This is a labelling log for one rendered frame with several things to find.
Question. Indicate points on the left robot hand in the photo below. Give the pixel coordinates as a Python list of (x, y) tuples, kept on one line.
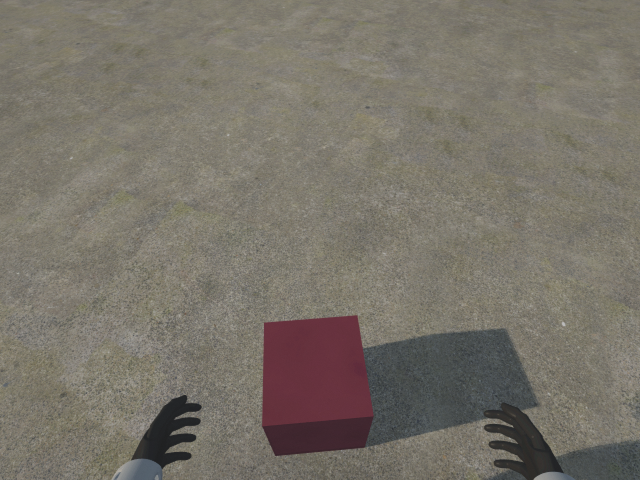
[(156, 441)]

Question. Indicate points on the carton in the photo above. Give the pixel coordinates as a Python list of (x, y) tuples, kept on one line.
[(316, 394)]

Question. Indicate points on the left robot forearm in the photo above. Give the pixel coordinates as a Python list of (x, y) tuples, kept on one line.
[(139, 469)]

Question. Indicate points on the right robot hand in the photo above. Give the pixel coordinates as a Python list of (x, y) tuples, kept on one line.
[(535, 453)]

